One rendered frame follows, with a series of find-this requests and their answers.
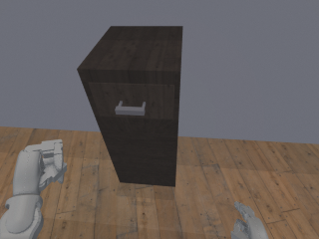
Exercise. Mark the right robot hand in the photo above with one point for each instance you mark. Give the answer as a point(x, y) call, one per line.
point(252, 229)

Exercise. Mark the drawer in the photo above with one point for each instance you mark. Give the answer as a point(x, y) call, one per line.
point(159, 99)

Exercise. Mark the cabinet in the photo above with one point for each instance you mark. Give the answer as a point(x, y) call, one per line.
point(142, 150)

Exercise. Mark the left robot hand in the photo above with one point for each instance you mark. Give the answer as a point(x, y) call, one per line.
point(30, 165)

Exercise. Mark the handle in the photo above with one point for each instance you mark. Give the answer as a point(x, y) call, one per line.
point(130, 111)

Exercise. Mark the robot left forearm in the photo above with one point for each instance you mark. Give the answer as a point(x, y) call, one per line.
point(23, 219)

